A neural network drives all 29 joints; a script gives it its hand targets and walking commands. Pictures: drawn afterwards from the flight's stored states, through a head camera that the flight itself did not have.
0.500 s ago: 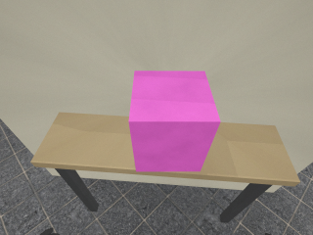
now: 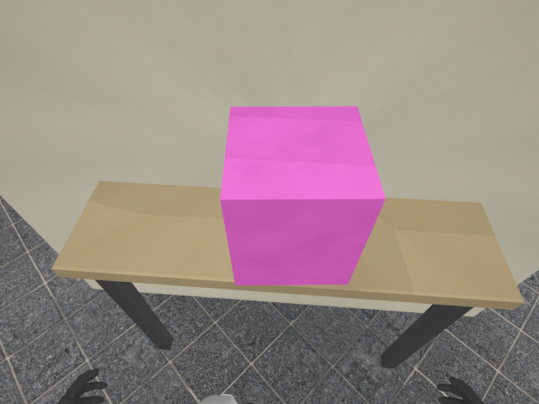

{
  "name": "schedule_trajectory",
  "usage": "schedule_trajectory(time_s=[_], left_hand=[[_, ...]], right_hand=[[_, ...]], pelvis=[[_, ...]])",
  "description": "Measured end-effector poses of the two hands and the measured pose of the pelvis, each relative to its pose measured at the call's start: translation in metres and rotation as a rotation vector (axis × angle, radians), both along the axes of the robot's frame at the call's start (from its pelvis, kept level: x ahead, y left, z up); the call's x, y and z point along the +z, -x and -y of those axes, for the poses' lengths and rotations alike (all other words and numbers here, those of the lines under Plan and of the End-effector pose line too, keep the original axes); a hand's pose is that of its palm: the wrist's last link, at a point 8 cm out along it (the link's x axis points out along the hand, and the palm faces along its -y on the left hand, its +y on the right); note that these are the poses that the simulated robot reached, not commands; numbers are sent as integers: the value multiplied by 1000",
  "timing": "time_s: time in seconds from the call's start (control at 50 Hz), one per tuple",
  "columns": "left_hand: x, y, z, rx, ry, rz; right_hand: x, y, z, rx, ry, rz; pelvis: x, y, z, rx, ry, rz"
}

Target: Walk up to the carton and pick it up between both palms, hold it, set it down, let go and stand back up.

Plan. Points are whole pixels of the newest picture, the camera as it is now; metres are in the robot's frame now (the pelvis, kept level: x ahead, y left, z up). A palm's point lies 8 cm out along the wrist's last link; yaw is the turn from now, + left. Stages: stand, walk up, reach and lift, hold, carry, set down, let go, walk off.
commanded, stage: reach and lift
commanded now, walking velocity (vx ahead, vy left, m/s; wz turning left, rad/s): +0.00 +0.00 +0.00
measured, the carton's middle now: (292, 201) +0.44 -0.02 +0.03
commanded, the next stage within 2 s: none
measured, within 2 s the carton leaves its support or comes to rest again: neither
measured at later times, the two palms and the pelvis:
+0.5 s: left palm (101, 358) +0.19 +0.26 -0.04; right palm (490, 388) +0.16 -0.30 -0.04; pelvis +0.02 -0.02 +0.02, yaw +0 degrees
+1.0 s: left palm (109, 356) +0.18 +0.24 -0.01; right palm (472, 382) +0.16 -0.25 -0.01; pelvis +0.00 -0.02 +0.03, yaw +0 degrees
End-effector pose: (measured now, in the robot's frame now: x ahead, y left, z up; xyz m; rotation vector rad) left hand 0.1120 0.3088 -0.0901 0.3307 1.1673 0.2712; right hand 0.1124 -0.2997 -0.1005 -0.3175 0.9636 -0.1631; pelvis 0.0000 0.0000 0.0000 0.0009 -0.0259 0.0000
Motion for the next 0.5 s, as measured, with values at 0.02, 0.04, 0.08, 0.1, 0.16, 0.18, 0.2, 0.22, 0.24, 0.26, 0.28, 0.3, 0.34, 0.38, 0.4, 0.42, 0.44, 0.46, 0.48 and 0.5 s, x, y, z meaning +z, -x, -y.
schedule_trajectory(time_s=[0.02,0.04,0.08,0.1,0.16,0.18,0.2,0.22,0.24,0.26,0.28,0.3,0.34,0.38,0.4,0.42,0.44,0.46,0.48,0.5], left_hand=[[3,-9,1,-6,-1,12],[7,-19,3,-15,-1,35],[16,-40,7,-42,1,103],[21,-49,10,-55,5,138],[33,-68,19,-83,17,216],[36,-72,21,-86,21,232],[38,-75,23,-87,25,243],[40,-77,25,-88,29,253],[42,-79,26,-88,32,261],[44,-81,28,-88,36,268],[45,-82,30,-89,38,274],[46,-83,32,-90,41,279],[48,-83,35,-92,46,287],[49,-82,39,-96,49,295],[49,-81,41,-98,51,300],[50,-80,43,-101,52,305],[51,-79,44,-104,53,311],[51,-77,46,-106,53,318],[52,-76,48,-110,54,327],[53,-75,49,-113,53,336]], right_hand=[[0,-4,-3,3,-9,16],[0,-8,-5,5,-16,30],[2,-14,-11,12,-27,54],[4,-17,-13,14,-31,66],[12,-26,-18,11,-43,111],[16,-30,-19,7,-47,131],[21,-35,-19,3,-50,152],[26,-39,-19,1,-52,173],[31,-43,-18,0,-52,192],[36,-46,-16,0,-50,209],[40,-49,-15,-1,-48,222],[43,-51,-13,-4,-46,231],[48,-52,-9,-10,-43,239],[52,-53,-5,-19,-44,242],[53,-53,-4,-24,-45,246],[54,-53,-3,-27,-46,251],[56,-52,-2,-30,-48,258],[57,-52,-2,-31,-51,267],[58,-52,-3,-32,-55,277],[59,-52,-4,-31,-59,288]], pelvis=[[0,1,0,0,1,2],[0,1,0,0,1,2],[0,0,0,0,1,2],[0,-1,0,0,0,4],[3,-6,3,-1,-3,23],[4,-7,4,-1,-5,32],[6,-9,5,-2,-6,42],[8,-11,6,-2,-8,51],[9,-12,7,-2,-9,60],[11,-14,8,-2,-11,67],[12,-15,10,-2,-13,73],[14,-16,11,-3,-14,77],[16,-17,14,-3,-18,83],[19,-18,17,-3,-22,85],[20,-18,18,-4,-23,84],[21,-18,19,-4,-25,84],[21,-18,20,-4,-26,83],[22,-17,21,-4,-27,83],[23,-17,21,-4,-28,82],[23,-17,22,-4,-29,82]])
